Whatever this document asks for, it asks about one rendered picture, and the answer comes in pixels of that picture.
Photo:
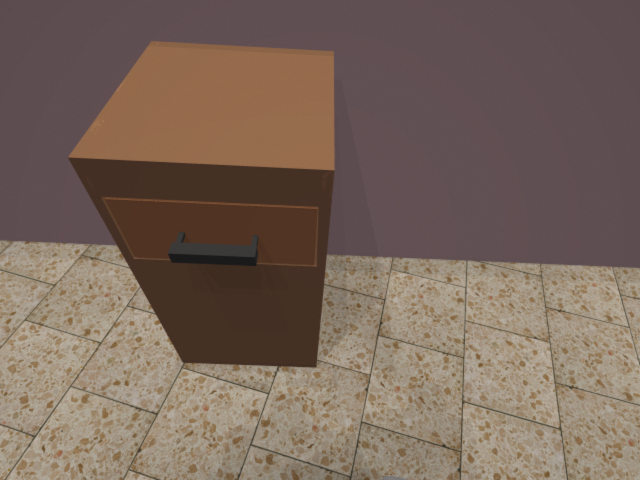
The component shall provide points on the handle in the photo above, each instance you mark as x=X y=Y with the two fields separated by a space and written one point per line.
x=221 y=254

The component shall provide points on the cabinet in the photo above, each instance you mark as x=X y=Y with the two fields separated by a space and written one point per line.
x=231 y=124

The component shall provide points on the drawer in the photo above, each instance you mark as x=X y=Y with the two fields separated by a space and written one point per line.
x=286 y=234

